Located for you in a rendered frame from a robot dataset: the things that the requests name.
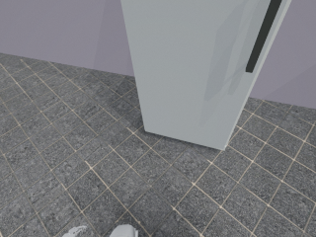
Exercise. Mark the left robot hand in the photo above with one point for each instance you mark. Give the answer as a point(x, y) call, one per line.
point(76, 231)

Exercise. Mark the handle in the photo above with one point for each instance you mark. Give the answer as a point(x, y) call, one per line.
point(262, 35)

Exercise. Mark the left robot thigh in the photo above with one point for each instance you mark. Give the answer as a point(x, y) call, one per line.
point(125, 230)

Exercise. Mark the fridge door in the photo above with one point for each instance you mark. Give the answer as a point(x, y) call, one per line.
point(189, 59)

